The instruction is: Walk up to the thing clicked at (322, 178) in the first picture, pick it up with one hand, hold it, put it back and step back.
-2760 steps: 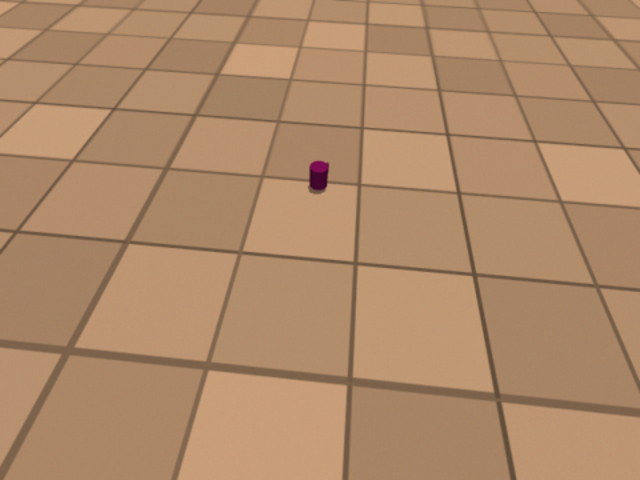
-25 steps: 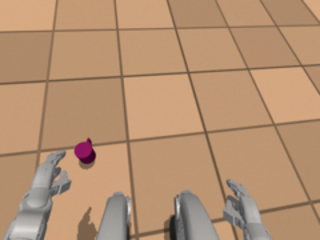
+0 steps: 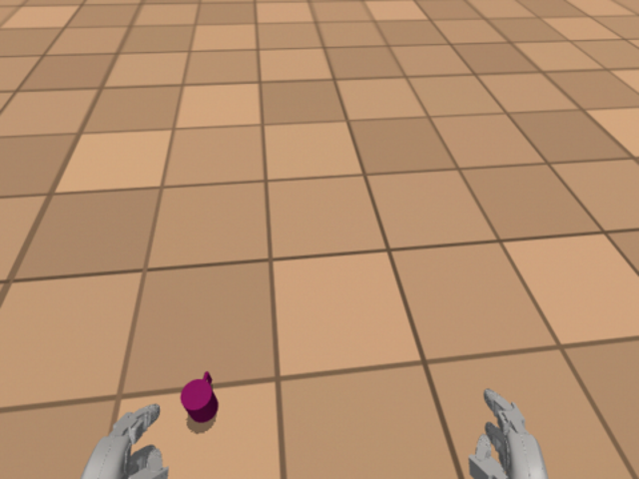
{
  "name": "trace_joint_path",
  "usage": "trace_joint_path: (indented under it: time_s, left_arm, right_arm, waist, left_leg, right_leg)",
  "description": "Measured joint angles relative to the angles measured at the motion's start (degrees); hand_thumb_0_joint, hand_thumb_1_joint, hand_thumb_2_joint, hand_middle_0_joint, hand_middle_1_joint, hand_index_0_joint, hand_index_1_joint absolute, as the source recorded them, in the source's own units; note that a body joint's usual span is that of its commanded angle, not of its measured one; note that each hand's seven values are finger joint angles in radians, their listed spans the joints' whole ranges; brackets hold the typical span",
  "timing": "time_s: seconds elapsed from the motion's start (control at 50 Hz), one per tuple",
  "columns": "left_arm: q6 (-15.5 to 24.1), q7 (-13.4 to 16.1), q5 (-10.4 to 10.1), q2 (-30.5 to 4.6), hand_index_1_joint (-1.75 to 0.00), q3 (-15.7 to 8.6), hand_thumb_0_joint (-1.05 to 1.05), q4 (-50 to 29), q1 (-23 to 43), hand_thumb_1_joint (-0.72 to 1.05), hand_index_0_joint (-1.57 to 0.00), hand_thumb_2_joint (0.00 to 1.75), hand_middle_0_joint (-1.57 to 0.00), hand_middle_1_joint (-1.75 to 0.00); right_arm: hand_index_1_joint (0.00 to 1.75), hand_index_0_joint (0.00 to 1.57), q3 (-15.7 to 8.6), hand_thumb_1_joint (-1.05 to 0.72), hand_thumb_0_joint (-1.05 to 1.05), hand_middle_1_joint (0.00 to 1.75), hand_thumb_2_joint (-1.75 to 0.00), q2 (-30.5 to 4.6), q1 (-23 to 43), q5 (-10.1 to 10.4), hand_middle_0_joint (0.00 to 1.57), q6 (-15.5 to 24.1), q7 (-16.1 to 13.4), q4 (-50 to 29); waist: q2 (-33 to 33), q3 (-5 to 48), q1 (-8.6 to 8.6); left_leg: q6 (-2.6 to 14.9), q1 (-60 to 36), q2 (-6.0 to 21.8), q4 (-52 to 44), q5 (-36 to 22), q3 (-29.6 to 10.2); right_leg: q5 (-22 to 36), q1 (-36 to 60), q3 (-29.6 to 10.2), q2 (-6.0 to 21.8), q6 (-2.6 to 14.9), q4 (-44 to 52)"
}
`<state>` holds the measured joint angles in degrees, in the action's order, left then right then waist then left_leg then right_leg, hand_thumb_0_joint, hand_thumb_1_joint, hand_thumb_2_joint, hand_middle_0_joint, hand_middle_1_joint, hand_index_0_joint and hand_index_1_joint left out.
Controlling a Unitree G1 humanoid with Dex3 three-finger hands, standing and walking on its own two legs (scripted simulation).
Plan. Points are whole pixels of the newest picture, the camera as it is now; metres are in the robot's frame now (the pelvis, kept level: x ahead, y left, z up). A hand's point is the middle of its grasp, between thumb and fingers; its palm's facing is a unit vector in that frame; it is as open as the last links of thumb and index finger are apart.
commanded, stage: home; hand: left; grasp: from above
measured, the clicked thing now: (202, 395) +0.47 +0.30 -0.66
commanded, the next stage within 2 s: stand in 1.94 s
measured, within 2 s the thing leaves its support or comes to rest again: neither
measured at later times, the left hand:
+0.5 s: hand out of the picture +0.16 +0.18 -0.05, palm faces +0.04 -0.98 -0.20, open 7.4 cm
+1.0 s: hand (160, 478) +0.16 +0.18 -0.05, palm faces +0.04 -0.98 -0.20, open 7.4 cm
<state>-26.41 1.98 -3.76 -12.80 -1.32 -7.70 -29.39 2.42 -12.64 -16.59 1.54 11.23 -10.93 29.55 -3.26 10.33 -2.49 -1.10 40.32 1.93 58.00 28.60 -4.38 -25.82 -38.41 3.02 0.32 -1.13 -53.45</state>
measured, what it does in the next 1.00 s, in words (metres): stands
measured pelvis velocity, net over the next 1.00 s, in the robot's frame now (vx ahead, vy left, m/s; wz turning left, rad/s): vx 0.00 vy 0.00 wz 0.00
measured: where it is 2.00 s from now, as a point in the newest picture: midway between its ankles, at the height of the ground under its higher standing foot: outside the picture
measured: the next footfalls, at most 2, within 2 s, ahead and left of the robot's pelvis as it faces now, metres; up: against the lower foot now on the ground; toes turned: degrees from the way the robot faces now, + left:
none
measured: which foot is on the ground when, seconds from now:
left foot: down 0.00-1.00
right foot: down 0.00-1.00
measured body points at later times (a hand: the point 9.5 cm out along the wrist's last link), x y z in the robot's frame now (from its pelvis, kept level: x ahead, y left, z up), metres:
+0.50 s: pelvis +0.00 +0.00 +0.00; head +0.02 +0.01 +0.45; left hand +0.15 +0.23 -0.03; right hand +0.16 -0.24 -0.06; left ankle +0.00 +0.13 -0.68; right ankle +0.01 -0.14 -0.68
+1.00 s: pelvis +0.00 +0.00 +0.00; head +0.02 +0.01 +0.45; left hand +0.16 +0.23 -0.03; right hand +0.16 -0.24 -0.06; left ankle +0.00 +0.13 -0.68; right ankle +0.01 -0.14 -0.68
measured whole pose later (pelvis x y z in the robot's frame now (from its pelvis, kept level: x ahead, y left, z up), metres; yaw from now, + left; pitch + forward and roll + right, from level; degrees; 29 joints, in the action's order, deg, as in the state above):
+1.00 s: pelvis +0.00 +0.00 +0.00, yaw +0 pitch +10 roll -3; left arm -26.7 1.0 -2.8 -13.2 -1.3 -7.0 -28.3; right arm 2.2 -12.5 -15.9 0.7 13.7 -10.4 31.3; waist -2.5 9.0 -1.9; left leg -0.9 39.0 1.8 58.3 29.0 -4.0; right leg -26.2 -37.2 2.6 0.5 -1.4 -53.7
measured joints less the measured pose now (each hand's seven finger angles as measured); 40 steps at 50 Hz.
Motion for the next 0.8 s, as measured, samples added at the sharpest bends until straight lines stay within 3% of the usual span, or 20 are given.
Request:
trace_joint_path:
  time_s: [0.22,0.8]
  left_arm:
    - [-0.09,-1.1,1.02,-0.1,-0.3,-0.08,0.01,1.24,1.17,0.9,-0.2,0.89,-0.2,-0.3]
    - [-0.1,-1.01,0.9,-0.27,-0.3,-0.09,0.01,0.74,1.11,0.9,-0.2,0.89,-0.2,-0.3]
  right_arm:
    - [0.3,0.21,0.19,-0.9,0.01,0.3,-0.9,0.09,2.21,-0.82,0.21,2.3,0.46,0.54]
    - [0.3,0.21,-0.32,-0.9,0.01,0.3,-0.9,0.2,0.12,-0.77,0.21,2.37,0.48,1.97]
  waist:
    - [1.0,-1.39,1.16]
    - [0.74,-1.38,0.41]
  left_leg:
    - [-0.14,-1.13,-0.38,-0.2,-0.23,-0.3]
    - [0.21,-1.18,-0.14,0.14,0.24,0.44]
  right_leg:
    - [-0.16,1.15,0.3,0.37,0.08,-0.18]
    - [-0.11,1.05,-0.47,0.13,-0.3,-0.13]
